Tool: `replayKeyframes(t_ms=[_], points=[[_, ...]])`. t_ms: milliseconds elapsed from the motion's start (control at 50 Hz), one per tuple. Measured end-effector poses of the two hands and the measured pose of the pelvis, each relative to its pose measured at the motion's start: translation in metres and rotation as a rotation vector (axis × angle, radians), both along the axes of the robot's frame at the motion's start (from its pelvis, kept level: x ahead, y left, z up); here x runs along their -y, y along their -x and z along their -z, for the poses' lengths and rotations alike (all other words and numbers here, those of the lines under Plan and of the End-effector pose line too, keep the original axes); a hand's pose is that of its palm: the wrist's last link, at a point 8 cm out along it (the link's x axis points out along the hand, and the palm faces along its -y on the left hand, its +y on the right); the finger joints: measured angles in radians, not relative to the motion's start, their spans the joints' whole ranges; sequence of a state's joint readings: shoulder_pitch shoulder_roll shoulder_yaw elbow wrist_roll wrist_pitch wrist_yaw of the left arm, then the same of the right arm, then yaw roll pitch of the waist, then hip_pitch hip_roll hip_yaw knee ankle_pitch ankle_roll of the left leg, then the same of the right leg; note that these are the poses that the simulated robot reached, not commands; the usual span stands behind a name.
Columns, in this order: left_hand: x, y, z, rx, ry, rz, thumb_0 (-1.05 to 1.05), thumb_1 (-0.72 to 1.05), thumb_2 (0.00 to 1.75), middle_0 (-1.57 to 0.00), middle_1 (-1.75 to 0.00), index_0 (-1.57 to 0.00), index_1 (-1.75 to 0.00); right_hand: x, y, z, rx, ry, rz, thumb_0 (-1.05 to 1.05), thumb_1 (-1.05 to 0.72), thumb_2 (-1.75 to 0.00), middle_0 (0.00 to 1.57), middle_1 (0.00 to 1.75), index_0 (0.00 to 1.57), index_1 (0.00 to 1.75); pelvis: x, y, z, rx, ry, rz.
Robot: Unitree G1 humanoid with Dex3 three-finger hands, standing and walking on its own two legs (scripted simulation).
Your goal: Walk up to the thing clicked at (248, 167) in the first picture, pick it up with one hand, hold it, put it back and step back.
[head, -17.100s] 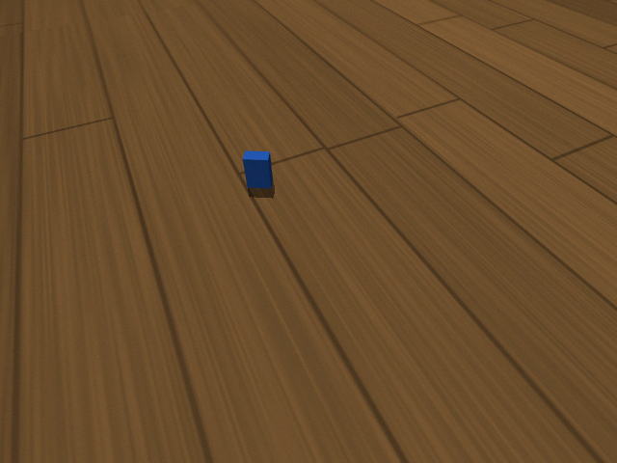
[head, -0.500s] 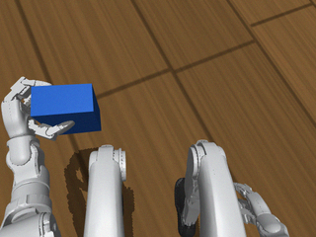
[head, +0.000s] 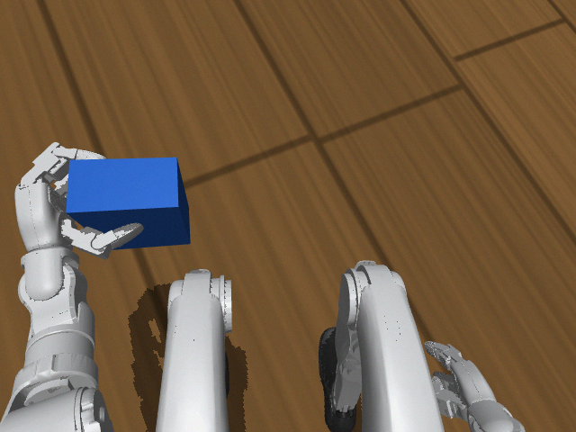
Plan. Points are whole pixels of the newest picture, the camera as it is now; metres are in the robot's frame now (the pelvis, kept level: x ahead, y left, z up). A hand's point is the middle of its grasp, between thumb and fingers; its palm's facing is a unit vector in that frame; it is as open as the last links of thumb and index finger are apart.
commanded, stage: hold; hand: left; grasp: from the side
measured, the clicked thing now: (140, 209) +0.41 +0.21 -0.07
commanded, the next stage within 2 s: lift in 0.06 s
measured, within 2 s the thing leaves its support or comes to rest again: neither
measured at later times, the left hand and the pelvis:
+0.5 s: hand (83, 184) +0.40 +0.24 +0.03, palm faces +0.22 -0.98 -0.04, open 10.9 cm; pelvis +0.01 +0.00 +0.05, yaw +1 degrees
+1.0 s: hand out of the picture +0.39 +0.22 +0.21, palm faces +0.22 -0.97 -0.04, open 10.9 cm; pelvis +0.04 +0.01 +0.19, yaw +2 degrees
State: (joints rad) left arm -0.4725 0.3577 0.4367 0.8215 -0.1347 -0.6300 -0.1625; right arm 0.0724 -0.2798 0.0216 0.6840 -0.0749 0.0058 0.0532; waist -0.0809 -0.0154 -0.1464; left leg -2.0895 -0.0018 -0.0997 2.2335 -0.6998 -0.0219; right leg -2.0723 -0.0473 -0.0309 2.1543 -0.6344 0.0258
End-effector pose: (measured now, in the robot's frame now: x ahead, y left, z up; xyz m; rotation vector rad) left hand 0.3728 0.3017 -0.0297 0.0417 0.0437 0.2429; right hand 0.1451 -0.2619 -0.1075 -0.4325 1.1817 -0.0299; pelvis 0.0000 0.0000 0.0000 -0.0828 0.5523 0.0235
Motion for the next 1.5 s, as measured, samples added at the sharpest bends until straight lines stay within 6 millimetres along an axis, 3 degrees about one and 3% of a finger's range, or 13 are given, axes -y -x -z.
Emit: replayKeyframes(t_ms=[240,480,740,1040,1240,1500], points=[[0.001,0.000,-0.013,0.006,0.006,0.005,-0.01,-0.61,0.99,-0.76,-1.10,-0.79,-1.12,-0.002,0.000,-0.008,0.001,-0.012,0.010,0.01,-0.94,-0.90,0.21,0.30,0.20,0.30,0.000,-0.002,-0.010,-0.008,-0.002,-0.004],[0.009,0.006,-0.060,0.018,0.007,0.022,-0.01,-0.61,0.99,-0.76,-1.10,-0.79,-1.11,-0.005,-0.016,-0.038,0.058,-0.036,0.035,0.01,-0.95,-0.90,0.21,0.30,0.20,0.30,0.001,-0.008,-0.043,-0.021,-0.009,-0.005],[0.020,0.015,-0.141,0.007,-0.003,0.011,-0.01,-0.61,0.99,-0.76,-1.10,-0.79,-1.11,-0.015,-0.045,-0.103,0.150,-0.061,0.068,0.01,-0.93,-0.89,0.21,0.30,0.20,0.30,-0.002,-0.020,-0.105,-0.003,-0.014,-0.010],[0.036,0.017,-0.257,-0.018,0.015,0.006,-0.01,-0.61,0.99,-0.75,-1.11,-0.78,-1.12,-0.034,-0.066,-0.211,0.232,-0.089,0.103,0.01,-0.92,-0.89,0.21,0.30,0.20,0.30,-0.007,-0.048,-0.204,0.102,-0.019,-0.020],[0.036,0.013,-0.306,-0.012,0.008,0.012,-0.01,-0.61,0.99,-0.75,-1.10,-0.78,-1.11,-0.037,-0.068,-0.266,0.266,-0.083,0.088,0.01,-0.92,-0.89,0.21,0.30,0.20,0.30,-0.009,-0.058,-0.250,0.189,-0.025,-0.026],[0.050,0.013,-0.348,-0.003,0.017,0.023,-0.01,-0.61,0.99,-0.76,-1.10,-0.79,-1.11,-0.039,-0.060,-0.295,0.238,-0.113,0.082,0.01,-0.92,-0.89,0.21,0.30,0.20,0.30,-0.007,-0.066,-0.286,0.263,-0.040,-0.028]])
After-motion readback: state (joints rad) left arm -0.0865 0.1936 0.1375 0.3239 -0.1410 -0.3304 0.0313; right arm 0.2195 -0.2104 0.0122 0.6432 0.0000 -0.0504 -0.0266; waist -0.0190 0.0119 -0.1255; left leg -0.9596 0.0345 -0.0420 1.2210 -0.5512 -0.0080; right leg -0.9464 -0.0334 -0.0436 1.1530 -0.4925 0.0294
